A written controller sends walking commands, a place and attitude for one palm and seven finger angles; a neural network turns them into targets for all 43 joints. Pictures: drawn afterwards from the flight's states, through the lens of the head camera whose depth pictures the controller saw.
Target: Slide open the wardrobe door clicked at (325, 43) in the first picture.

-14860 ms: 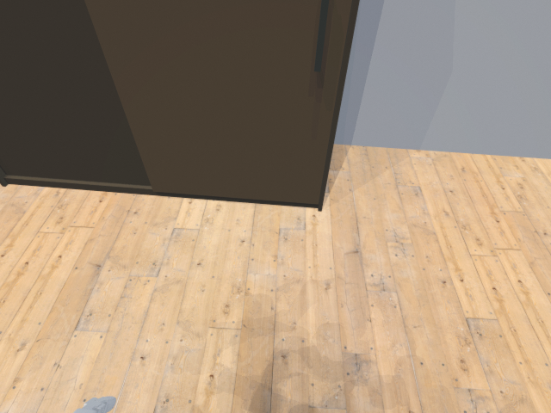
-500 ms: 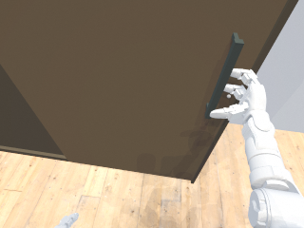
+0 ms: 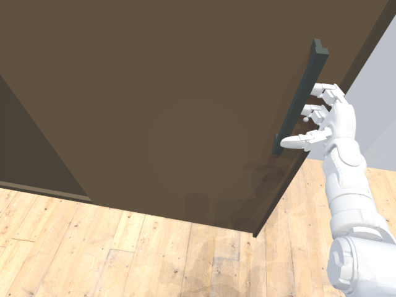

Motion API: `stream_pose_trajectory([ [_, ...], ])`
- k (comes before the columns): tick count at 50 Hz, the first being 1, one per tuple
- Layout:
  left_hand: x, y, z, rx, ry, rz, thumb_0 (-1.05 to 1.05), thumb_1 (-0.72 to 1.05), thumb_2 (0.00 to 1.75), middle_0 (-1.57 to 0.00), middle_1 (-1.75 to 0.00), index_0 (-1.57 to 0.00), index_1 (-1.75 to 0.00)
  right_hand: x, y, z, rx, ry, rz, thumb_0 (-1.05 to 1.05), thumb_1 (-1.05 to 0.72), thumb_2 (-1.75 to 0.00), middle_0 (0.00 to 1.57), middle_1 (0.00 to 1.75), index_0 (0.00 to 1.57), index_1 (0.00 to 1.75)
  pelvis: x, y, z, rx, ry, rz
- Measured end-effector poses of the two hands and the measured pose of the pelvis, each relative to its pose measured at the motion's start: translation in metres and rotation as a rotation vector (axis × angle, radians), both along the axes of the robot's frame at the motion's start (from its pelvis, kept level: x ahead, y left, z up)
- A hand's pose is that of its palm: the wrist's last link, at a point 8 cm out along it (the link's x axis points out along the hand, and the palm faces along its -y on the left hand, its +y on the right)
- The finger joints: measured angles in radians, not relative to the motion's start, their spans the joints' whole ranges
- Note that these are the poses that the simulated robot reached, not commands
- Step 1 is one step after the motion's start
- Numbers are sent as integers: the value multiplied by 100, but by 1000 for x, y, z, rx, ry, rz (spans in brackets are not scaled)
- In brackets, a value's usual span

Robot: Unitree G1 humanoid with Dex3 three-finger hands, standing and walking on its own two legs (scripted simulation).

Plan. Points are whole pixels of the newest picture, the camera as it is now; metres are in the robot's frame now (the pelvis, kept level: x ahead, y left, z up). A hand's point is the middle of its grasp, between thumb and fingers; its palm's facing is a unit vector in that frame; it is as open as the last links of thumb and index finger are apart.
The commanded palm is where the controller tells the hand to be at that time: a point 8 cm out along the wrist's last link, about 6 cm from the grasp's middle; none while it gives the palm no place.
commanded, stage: slide the fingers in behind the handle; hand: right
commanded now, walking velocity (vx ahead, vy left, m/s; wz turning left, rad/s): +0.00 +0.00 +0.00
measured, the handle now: (293, 105) +0.50 -0.13 +0.13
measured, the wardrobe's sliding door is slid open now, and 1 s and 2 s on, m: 0.00 0.00 0.00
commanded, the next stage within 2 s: grip the handle and tug to test in 1.62 s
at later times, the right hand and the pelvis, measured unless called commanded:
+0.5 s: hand (294, 124) +0.44 -0.12 +0.14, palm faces +0.04 +1.00 +0.00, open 14.1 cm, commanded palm +0.41 -0.18 +0.14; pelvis +0.00 +0.00 +0.00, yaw +0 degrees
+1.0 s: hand (285, 122) +0.44 -0.11 +0.14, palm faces +0.03 +1.00 +0.01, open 14.0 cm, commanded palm +0.41 -0.16 +0.14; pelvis +0.00 +0.01 +0.00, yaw +0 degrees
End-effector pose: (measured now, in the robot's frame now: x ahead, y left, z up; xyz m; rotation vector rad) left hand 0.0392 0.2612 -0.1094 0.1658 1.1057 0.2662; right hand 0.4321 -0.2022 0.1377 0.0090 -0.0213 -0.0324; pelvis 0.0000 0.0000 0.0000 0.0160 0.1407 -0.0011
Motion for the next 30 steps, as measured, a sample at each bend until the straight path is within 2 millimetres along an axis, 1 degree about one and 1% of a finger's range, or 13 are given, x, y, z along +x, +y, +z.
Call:
stream_pose_trajectory([
  [6, 13, -5, 2, -11, -46, -7, 1, 91, 90, -20, -30, -20, -30, -5, 3, -2, 1, -2, 1, -1, 50, -30, 32, 121, 32, 121, 1, -2, 0, -1, -6, 5],
  [13, 31, -11, 4, -23, -96, -37, 1, 91, 90, -20, -30, -20, -30, -16, 15, 0, -2, -19, 12, -1, 51, -30, 31, 120, 31, 120, 1, -4, 1, -1, -21, 2],
  [18, 41, -13, 5, -26, -122, -55, 1, 91, 90, -21, -30, -20, -30, -18, 22, -1, -8, -4, 3, -1, 51, -30, 30, 120, 30, 120, -1, -3, 1, -1, -29, -4],
  [23, 44, -12, 6, -28, -137, -62, 1, 91, 90, -21, -30, -20, -30, -20, 25, 0, -6, -6, -9, -1, 51, -30, 30, 120, 28, 119, -1, 0, 1, -4, -33, -4],
  [30, 38, -6, 6, -23, -117, -54, 1, 91, 90, -21, -30, -20, -30, -20, 25, 0, -7, -8, -5, -1, 51, -30, 30, 120, 28, 119, -2, 3, 2, -4, -35, -6],
])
